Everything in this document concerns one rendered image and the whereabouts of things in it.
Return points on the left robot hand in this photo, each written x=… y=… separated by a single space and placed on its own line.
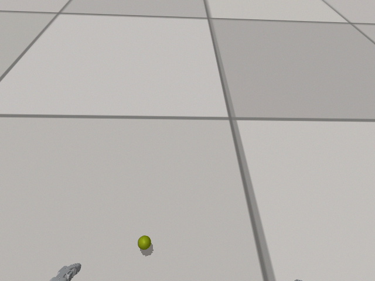
x=67 y=273

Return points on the ball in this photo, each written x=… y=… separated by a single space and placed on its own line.
x=144 y=242

